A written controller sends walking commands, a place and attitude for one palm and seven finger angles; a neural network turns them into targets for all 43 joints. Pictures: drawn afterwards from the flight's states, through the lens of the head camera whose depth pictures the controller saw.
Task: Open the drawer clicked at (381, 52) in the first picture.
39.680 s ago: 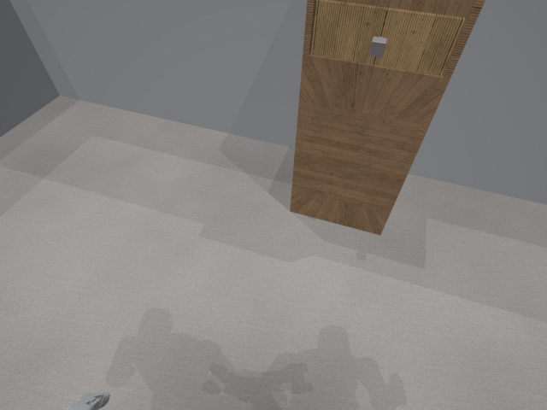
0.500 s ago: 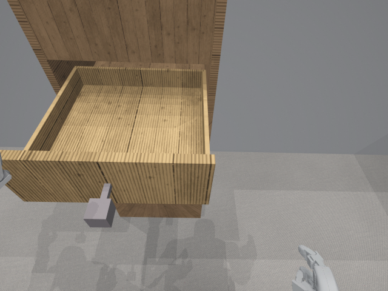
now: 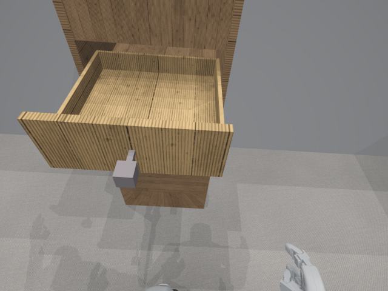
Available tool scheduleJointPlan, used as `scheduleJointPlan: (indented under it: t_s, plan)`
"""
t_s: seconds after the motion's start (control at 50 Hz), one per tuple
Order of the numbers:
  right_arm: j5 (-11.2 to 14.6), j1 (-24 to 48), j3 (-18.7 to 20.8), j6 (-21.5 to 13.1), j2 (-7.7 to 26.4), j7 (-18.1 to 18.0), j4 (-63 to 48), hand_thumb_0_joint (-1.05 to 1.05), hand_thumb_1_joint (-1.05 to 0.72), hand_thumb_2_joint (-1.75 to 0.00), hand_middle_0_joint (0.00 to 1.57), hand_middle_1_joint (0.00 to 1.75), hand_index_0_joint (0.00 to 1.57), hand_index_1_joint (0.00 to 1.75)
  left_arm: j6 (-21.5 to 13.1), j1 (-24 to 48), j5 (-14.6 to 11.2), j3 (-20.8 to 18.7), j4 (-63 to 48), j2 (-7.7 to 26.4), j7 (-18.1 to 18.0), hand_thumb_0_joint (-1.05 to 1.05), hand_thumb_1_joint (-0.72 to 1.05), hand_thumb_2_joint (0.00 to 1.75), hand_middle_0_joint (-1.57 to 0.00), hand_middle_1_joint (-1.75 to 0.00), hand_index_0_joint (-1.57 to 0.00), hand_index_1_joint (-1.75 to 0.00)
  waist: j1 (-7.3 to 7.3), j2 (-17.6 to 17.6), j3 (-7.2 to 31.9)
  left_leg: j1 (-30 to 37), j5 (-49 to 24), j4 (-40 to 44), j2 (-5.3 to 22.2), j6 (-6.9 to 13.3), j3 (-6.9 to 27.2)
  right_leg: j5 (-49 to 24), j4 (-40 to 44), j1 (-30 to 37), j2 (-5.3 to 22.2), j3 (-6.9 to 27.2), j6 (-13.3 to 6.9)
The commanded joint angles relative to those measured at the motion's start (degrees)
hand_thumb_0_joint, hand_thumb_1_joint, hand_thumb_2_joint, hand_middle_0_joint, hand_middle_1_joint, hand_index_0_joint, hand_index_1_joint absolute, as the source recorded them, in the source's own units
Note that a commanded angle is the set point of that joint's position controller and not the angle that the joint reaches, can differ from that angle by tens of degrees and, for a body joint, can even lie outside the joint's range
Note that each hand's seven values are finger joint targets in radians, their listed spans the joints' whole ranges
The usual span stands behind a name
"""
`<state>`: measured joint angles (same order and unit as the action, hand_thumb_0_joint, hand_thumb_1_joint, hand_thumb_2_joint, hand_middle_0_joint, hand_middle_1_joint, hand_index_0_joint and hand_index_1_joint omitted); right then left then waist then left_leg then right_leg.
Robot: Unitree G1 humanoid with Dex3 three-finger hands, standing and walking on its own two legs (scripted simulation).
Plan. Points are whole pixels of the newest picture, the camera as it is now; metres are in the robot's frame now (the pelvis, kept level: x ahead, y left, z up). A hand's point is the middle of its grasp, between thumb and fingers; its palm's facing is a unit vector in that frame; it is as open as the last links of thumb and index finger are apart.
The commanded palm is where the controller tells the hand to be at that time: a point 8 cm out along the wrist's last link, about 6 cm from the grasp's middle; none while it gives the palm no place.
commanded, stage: step back with the hand held close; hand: left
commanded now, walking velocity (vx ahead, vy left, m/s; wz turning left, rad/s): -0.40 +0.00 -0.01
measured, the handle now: (128, 166) +0.32 +0.15 +0.10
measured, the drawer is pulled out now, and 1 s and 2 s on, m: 0.30 0.30 0.30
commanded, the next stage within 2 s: stop stepping back and stand still in 0.32 s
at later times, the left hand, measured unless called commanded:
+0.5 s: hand out of the picture +0.11 +0.25 +0.28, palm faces +0.48 -0.80 -0.37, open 7.4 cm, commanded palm +0.04 +0.29 +0.28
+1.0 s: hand out of the picture +0.04 +0.22 +0.26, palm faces +0.40 -0.80 -0.44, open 7.4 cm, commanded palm -0.03 +0.27 +0.28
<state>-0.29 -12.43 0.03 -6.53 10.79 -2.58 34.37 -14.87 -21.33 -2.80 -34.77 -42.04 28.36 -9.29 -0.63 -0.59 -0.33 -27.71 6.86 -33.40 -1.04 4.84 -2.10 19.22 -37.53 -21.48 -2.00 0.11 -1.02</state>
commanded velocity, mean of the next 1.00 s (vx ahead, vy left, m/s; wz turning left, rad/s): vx -0.03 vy -0.01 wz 0.00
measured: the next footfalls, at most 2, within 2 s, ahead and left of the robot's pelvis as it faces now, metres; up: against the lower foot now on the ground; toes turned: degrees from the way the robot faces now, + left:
left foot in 0.30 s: +0.07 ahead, +0.09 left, +0.00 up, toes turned +0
right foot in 0.62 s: -0.16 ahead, -0.09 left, +0.00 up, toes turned -7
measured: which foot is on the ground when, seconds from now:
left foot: down 0.00-0.18, up 0.20-0.28, down 0.30-0.62, up 0.64-0.76, down 0.78-1.00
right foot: down 0.00-0.32, up 0.34-0.60, down 0.62-1.00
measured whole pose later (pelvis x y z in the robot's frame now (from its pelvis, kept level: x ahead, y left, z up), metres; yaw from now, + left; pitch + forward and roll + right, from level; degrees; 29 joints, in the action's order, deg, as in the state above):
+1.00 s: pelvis -0.18 +0.00 +0.01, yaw -4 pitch +1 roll +0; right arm -0.6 -14.6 -1.6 -6.6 9.9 -2.0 35.2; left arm -10.2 -27.8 -3.1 -30.6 -42.6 26.1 -8.2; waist -3.3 1.2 1.6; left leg -22.0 11.3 -30.2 0.2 1.3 -1.9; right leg 23.3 -31.1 -13.7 -1.8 -4.5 -2.5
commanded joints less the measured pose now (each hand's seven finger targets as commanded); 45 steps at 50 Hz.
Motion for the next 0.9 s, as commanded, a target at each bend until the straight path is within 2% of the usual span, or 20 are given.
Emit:
scheduleJointPlan:
  t_s: [0.0,0.12,0.16,0.2,0.24,0.28,0.3,0.34,0.4,0.48,0.52,0.56,0.58,0.6,0.64,0.72,0.76,0.8,0.82,0.88]
  plan:
    - [-0.1,6.5,3.2,-3.2,8.6,-0.2,-8.1,0.00,-0.90,-0.90,0.20,0.30,0.20,0.30,-2.7,2.1,-0.4,-5.0,-10.8,9.9,-0.3,0.00,0.90,0.90,-0.20,-0.30,-0.20,-0.30,0.60,-7.7,7.3,-1.8,14.4,14.9,12.5,-1.0,13.0,-2.5,3.9,9.1,2.3,3.4,-1.7]
    - [0.5,6.2,3.7,-2.9,7.5,0.1,-7.7,0.00,-0.90,-0.90,0.20,0.30,0.20,0.30,-3.8,-0.9,-1.0,-6.3,-14.8,11.7,-0.2,0.00,0.90,0.90,-0.20,-0.30,-0.20,-0.30,0.29,-0.5,10.3,8.5,18.8,1.7,5.2,-5.0,6.4,10.7,17.5,-4.6,8.9,10.4,-5.1]
    - [0.7,4.5,3.8,-2.5,7.0,0.1,-5.9,0.00,-0.90,-0.90,0.20,0.30,0.20,0.30,-4.1,-0.6,-0.7,-6.0,-13.2,12.1,-0.8,0.00,0.90,0.90,-0.20,-0.30,-0.20,-0.30,-0.28,7.0,10.3,14.7,12.3,-14.9,1.1,-6.7,3.0,2.6,23.0,-11.6,18.4,16.8,-8.3]
    - [0.7,4.9,3.7,-1.7,6.7,0.0,-5.2,0.00,-0.90,-0.90,0.20,0.30,0.20,0.30,-3.5,0.4,-0.4,-7.1,-11.1,13.1,-1.1,0.00,0.90,0.90,-0.20,-0.30,-0.20,-0.30,-0.40,7.6,9.6,11.8,14.5,-18.9,1.9,-6.4,4.9,-14.1,19.7,-8.7,19.7,15.0,-8.8]
    - [0.6,4.7,2.7,-1.3,6.1,-0.7,-5.5,0.00,-0.90,-0.90,0.20,0.30,0.20,0.30,-2.4,2.6,0.2,-5.0,-8.6,11.3,-0.9,0.00,0.90,0.90,-0.20,-0.30,-0.20,-0.30,-1.32,4.6,4.4,10.0,11.1,-2.2,3.5,-5.8,5.4,-18.9,14.1,-5.4,13.6,8.7,-4.3]
    - [0.5,5.8,3.9,-1.8,9.7,-1.3,-6.3,0.00,-0.90,-0.90,0.20,0.30,0.20,0.30,-2.8,4.2,0.1,-4.9,-8.9,10.9,-0.8,0.00,0.90,0.90,-0.20,-0.30,-0.20,-0.30,-0.49,-11.4,3.8,1.6,-5.0,13.3,13.3,-1.8,15.6,-12.1,0.1,2.1,1.5,1.0,1.2]
    - [0.9,6.8,4.7,-2.6,9.1,-1.3,-6.4,0.00,-0.90,-0.90,0.20,0.30,0.20,0.30,-3.8,4.4,-0.4,-6.2,-9.6,12.7,-0.7,0.00,0.90,0.90,-0.20,-0.30,-0.20,-0.30,-0.53,-16.0,7.0,0.3,0.6,18.6,19.0,-0.1,19.1,4.6,-8.7,4.8,-0.4,0.5,1.1]
    - [-1.1,4.5,4.8,-3.9,8.0,-0.7,-6.1,0.00,-0.90,-0.90,0.20,0.30,0.20,0.30,-3.9,5.0,-1.1,-6.6,-11.7,11.2,-0.5,0.00,0.90,0.90,-0.20,-0.30,-0.20,-0.30,-0.58,-14.4,9.3,-0.9,6.3,21.3,21.9,3.6,24.6,13.2,-25.1,2.4,-2.7,4.0,0.8]
    - [-0.5,4.7,5.0,-4.8,8.1,0.3,-5.0,0.00,-0.90,-0.90,0.20,0.30,0.20,0.30,-3.1,1.0,-1.4,-4.3,-14.2,9.4,-0.4,0.00,0.90,0.90,-0.20,-0.30,-0.20,-0.30,0.35,-8.7,13.7,13.1,-9.1,14.1,18.8,3.7,16.4,10.6,-22.5,-2.3,-1.5,2.9,1.5]
    - [0.0,6.2,2.9,-4.1,7.2,1.1,-6.9,0.00,-0.90,-0.90,0.20,0.30,0.20,0.30,-1.1,-0.6,-2.0,-4.1,-18.5,9.7,-0.3,0.00,0.90,0.90,-0.20,-0.30,-0.20,-0.30,-0.01,-16.4,10.9,6.7,23.9,24.8,13.3,-1.1,13.4,13.3,-6.9,8.3,-3.5,-4.9,0.5]
    - [-0.3,6.5,2.2,-3.4,6.9,0.5,-7.4,0.00,-0.90,-0.90,0.20,0.30,0.20,0.30,-0.1,-1.3,-2.3,-5.5,-18.0,11.1,-0.4,0.00,0.90,0.90,-0.20,-0.30,-0.20,-0.30,0.30,-17.9,9.9,3.9,27.7,25.3,9.8,-4.5,10.4,12.8,6.9,16.1,-4.7,-8.0,-0.9]
    - [0.0,5.1,1.9,-2.3,6.0,0.5,-7.3,0.00,-0.90,-0.90,0.20,0.30,0.20,0.30,0.4,-3.2,-2.3,-7.2,-15.6,13.1,0.3,0.00,0.90,0.90,-0.20,-0.30,-0.20,-0.30,-0.07,-7.5,9.6,8.1,21.0,10.9,2.7,-7.7,2.4,9.3,23.2,14.3,1.7,-2.8,-4.7]
    - [0.0,4.1,2.0,-1.3,5.9,0.5,-6.2,0.00,-0.90,-0.90,0.20,0.30,0.20,0.30,-0.1,-3.4,-2.6,-8.6,-14.0,14.7,0.3,0.00,0.90,0.90,-0.20,-0.30,-0.20,-0.30,-0.72,3.3,9.1,14.9,12.4,-9.3,0.8,-8.0,0.9,9.1,29.0,1.2,13.1,9.6,-9.0]
    - [-0.9,4.5,0.7,-0.6,6.3,0.5,-5.3,0.00,-0.90,-0.90,0.20,0.30,0.20,0.30,-0.6,-0.6,-3.3,-10.8,-14.1,17.1,-0.4,0.00,0.90,0.90,-0.20,-0.30,-0.20,-0.30,-0.30,3.7,8.7,14.0,9.5,-18.1,1.3,-7.5,2.7,2.8,30.2,-4.0,19.8,13.5,-11.2]
    - [1.2,3.8,2.2,-1.0,7.0,-0.1,-5.2,0.00,-0.90,-0.90,0.20,0.30,0.20,0.30,0.9,1.9,-2.7,-6.2,-8.2,11.4,0.2,0.00,0.90,0.90,-0.20,-0.30,-0.20,-0.30,-0.82,10.5,6.4,6.7,9.9,-21.4,2.1,-6.8,4.6,8.6,25.6,-0.4,16.9,10.4,-9.1]
    - [0.8,5.2,1.4,-0.6,8.6,-1.8,-4.6,0.00,-0.90,-0.90,0.20,0.30,0.20,0.30,2.0,6.9,-0.7,-1.3,-1.0,9.2,-0.2,0.00,0.90,0.90,-0.20,-0.30,-0.20,-0.30,-1.93,-1.7,-2.0,14.0,12.7,4.0,4.6,-3.4,4.9,9.8,15.2,-3.3,9.7,2.2,-3.9]
    - [1.2,5.3,1.7,-1.3,10.5,-2.1,-6.6,0.00,-0.90,-0.90,0.20,0.30,0.20,0.30,1.6,10.2,-0.3,0.0,-2.4,9.1,-0.2,0.00,0.90,0.90,-0.20,-0.30,-0.20,-0.30,-0.99,-9.9,-2.3,10.6,18.8,14.2,12.8,0.8,20.2,4.5,4.7,-1.3,1.6,-2.4,0.2]
    - [0.5,5.2,1.1,-2.0,8.3,-2.1,-6.4,0.00,-0.90,-0.90,0.20,0.30,0.20,0.30,0.7,10.5,-0.4,-0.9,-5.4,10.6,0.1,0.00,0.90,0.90,-0.20,-0.30,-0.20,-0.30,-1.61,-14.4,0.4,9.5,34.0,26.1,17.2,1.8,31.4,10.2,-8.3,-1.9,-0.1,-1.8,0.4]
    - [0.0,5.4,1.1,-2.7,7.6,-1.7,-6.3,0.00,-0.90,-0.90,0.20,0.30,0.20,0.30,0.3,9.0,-0.1,-0.6,-7.4,10.2,0.1,0.00,0.90,0.90,-0.20,-0.30,-0.20,-0.30,-1.44,-11.9,2.1,9.1,32.9,26.8,17.9,2.5,31.4,10.4,-11.7,-1.3,0.4,-0.4,0.1]
    - [0.1,6.5,1.4,-3.8,7.5,-0.2,-6.8,0.00,-0.90,-0.90,0.20,0.30,0.20,0.30,0.4,-0.1,0.0,0.3,-12.8,7.9,0.1,0.00,0.90,0.90,-0.20,-0.30,-0.20,-0.30,0.29,-11.3,6.2,6.6,25.4,23.3,13.1,0.7,16.2,8.1,-1.1,8.8,0.4,-3.8,-0.3]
